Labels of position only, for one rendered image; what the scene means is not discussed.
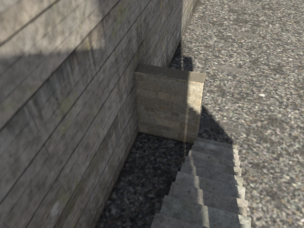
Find stairs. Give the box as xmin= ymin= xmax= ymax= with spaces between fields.
xmin=150 ymin=137 xmax=252 ymax=228

